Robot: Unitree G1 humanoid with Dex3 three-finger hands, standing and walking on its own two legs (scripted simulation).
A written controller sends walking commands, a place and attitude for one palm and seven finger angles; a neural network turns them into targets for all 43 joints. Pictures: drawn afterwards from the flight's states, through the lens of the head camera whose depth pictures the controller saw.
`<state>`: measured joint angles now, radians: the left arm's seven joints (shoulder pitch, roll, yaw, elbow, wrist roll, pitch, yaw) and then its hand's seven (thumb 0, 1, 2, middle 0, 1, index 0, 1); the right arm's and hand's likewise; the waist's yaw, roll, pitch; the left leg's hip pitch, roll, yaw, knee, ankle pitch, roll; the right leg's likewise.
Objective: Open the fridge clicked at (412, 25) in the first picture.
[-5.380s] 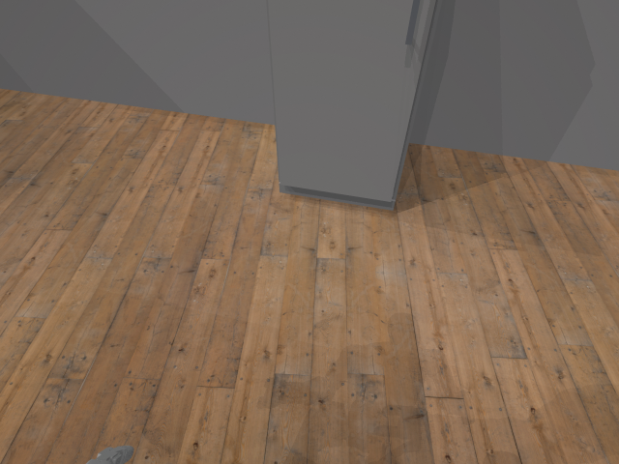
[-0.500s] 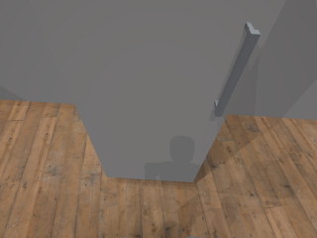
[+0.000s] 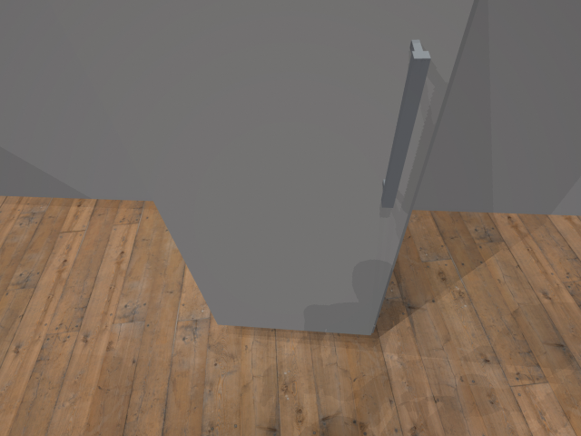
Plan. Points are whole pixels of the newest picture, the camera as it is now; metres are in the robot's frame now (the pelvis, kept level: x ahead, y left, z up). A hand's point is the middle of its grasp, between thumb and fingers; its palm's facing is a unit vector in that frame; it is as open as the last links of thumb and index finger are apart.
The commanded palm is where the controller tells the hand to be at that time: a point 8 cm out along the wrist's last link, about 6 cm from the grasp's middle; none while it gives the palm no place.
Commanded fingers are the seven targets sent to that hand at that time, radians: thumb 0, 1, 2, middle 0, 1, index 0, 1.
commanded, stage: come to a stop and stand still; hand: right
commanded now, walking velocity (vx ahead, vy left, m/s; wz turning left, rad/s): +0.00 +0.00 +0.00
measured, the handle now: (399, 135) +0.51 -0.13 +0.14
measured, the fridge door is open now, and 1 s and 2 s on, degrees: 0 0 0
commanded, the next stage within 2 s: look again from close up in 1.22 s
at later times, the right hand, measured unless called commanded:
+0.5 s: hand out of the picture -0.01 -0.10 -0.18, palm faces +0.06 +0.98 -0.19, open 7.3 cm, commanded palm none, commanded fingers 0.00 -0.90 -0.90 0.20 0.30 0.20 0.30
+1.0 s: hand out of the picture +0.00 -0.15 -0.19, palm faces +0.04 +0.98 -0.20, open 7.4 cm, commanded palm none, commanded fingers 0.00 -0.90 -0.90 0.20 0.30 0.20 0.30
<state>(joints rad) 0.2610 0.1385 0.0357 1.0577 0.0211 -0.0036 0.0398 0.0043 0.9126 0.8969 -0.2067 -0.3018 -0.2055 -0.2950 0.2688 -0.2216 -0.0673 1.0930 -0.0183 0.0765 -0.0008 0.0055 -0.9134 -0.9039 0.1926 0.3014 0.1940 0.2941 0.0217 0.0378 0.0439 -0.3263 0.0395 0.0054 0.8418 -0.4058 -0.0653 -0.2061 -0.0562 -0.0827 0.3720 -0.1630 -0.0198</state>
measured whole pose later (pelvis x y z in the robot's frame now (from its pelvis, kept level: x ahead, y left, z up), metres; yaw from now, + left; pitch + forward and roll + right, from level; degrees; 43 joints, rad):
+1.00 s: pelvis -0.01 +0.02 -0.01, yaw +0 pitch -2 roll +0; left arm 0.29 0.17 0.00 1.06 0.01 -0.02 0.02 0.02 0.95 0.90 -0.20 -0.30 -0.20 -0.29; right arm 0.30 -0.16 0.00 1.08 -0.02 -0.01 -0.04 0.00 -0.91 -0.90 0.20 0.30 0.20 0.29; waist 0.00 0.00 0.00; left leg -0.17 0.04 0.04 0.51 -0.31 -0.02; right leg -0.22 0.00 -0.07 0.53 -0.29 -0.03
